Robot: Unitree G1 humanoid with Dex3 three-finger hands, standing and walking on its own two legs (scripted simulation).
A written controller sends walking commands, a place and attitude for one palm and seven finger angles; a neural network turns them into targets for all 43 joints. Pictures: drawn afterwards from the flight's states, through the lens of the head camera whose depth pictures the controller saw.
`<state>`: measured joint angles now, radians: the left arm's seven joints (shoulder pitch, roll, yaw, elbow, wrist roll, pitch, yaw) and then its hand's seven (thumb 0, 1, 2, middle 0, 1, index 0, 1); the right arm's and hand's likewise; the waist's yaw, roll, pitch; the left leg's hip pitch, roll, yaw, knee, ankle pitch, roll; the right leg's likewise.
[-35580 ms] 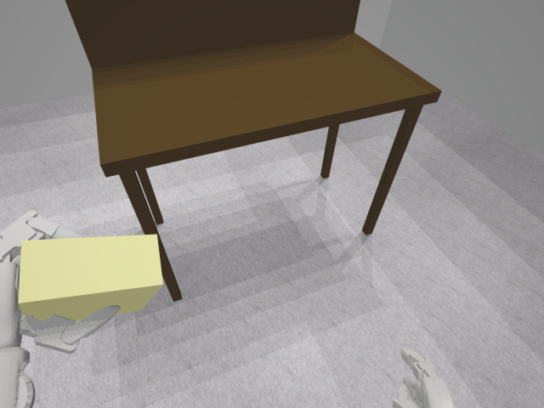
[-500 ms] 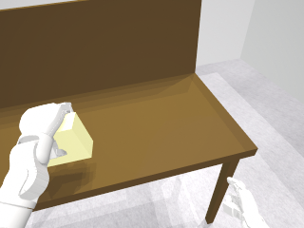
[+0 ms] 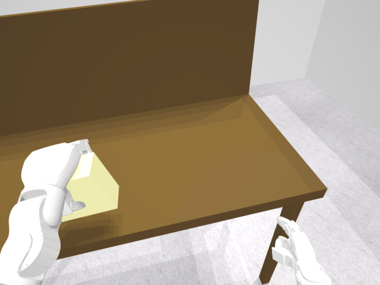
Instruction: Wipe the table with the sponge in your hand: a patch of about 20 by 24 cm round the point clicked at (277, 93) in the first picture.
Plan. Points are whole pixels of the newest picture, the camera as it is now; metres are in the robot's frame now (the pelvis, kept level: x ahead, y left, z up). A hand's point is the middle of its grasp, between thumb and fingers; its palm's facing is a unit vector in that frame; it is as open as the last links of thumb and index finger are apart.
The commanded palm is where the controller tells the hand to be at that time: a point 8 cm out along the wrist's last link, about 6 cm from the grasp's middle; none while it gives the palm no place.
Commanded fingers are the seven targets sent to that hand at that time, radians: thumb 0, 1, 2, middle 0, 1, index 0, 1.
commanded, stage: bring the sponge back beside the body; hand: left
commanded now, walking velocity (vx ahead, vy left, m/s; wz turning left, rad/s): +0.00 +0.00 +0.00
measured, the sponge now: (82, 193) +0.23 +0.28 +0.10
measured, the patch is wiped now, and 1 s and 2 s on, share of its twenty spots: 1.00 1.00 1.00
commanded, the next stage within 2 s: step back with the hand held close in 0.92 s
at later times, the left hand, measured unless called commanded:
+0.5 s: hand (63, 204) +0.18 +0.28 +0.13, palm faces +0.12 -0.10 -0.99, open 10.1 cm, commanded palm +0.15 +0.27 +0.21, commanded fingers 0.00 0.10 1.30 -1.20 -1.60 -1.20 -1.60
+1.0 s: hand (59, 208) +0.18 +0.28 +0.13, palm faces +0.14 -0.10 -0.98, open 10.1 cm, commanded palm +0.14 +0.28 +0.21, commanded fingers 0.00 0.10 1.30 -1.20 -1.60 -1.20 -1.60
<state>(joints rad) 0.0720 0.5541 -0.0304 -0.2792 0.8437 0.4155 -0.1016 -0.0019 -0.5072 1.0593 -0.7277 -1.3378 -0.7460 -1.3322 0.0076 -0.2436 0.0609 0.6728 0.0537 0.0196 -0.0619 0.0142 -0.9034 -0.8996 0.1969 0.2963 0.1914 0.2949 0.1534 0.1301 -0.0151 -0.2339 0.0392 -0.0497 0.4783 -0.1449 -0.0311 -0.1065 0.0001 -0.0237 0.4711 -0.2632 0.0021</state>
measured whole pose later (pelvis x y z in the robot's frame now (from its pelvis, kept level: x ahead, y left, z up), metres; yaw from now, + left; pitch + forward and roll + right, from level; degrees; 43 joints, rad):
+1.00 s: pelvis -0.02 +0.00 +0.00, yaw +0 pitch -8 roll -1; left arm 0.26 0.55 0.01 -0.37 0.84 0.34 -0.07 0.00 -0.51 1.06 -0.73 -1.34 -0.75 -1.33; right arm 0.03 -0.24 0.05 0.68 0.04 -0.02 -0.07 0.02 -0.90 -0.90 0.20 0.30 0.20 0.30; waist 0.16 0.13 0.00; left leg -0.22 0.05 -0.05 0.50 -0.14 -0.03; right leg -0.10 0.01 -0.02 0.50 -0.26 0.00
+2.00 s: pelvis -0.09 +0.01 -0.03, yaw +1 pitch +0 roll -3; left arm 0.37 0.38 0.40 -0.57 -0.02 -0.15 0.14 -0.01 -0.51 1.06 -0.73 -1.34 -0.75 -1.34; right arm 0.20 -0.21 0.04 0.57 0.01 -0.12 -0.06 0.01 -0.90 -0.90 0.20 0.30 0.20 0.30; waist 0.02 0.03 0.00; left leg -0.57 0.03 -0.06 0.83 -0.38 0.01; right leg -0.44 0.04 -0.02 0.70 -0.24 0.01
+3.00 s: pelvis -0.37 -0.03 -0.03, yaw +2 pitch -3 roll +0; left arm 0.34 0.35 0.35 -0.46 -0.05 -0.13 0.10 -0.01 -0.51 1.06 -0.73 -1.34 -0.75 -1.34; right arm 0.26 -0.22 0.02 0.71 0.03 -0.09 -0.05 0.01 -0.90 -0.90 0.20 0.30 0.20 0.30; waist 0.01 0.02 -0.05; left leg -0.46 0.03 -0.04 1.13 -0.44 0.03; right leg -0.42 0.02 -0.09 0.72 -0.25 -0.07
